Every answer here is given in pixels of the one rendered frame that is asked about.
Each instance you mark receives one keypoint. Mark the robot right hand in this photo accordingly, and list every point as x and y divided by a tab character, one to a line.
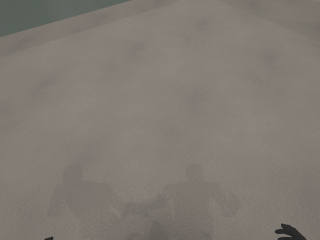
291	231

